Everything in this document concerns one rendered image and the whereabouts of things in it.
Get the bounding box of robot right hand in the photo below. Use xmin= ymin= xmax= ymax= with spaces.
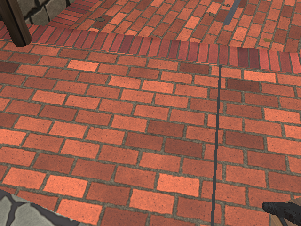
xmin=261 ymin=202 xmax=301 ymax=226

